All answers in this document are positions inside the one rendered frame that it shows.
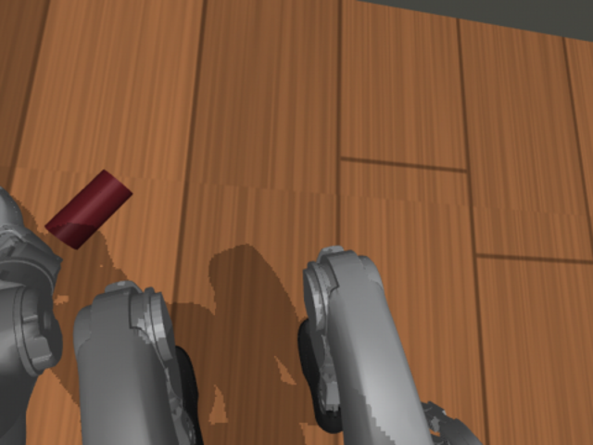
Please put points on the can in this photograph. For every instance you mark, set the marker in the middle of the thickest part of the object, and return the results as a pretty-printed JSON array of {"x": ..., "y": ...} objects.
[{"x": 89, "y": 210}]

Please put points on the right robot foot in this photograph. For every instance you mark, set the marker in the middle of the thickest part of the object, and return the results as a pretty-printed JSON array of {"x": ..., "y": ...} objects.
[{"x": 328, "y": 421}]

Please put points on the left robot hand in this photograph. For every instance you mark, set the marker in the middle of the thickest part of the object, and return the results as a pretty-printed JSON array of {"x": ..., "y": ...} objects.
[{"x": 10, "y": 213}]

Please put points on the left robot arm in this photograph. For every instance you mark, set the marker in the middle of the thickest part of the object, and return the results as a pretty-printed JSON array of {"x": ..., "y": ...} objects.
[{"x": 30, "y": 335}]

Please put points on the left robot foot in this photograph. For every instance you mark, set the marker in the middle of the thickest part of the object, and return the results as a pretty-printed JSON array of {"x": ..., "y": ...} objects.
[{"x": 190, "y": 394}]

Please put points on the right robot hand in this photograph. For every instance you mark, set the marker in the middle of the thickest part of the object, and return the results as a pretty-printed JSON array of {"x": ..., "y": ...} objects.
[{"x": 452, "y": 431}]

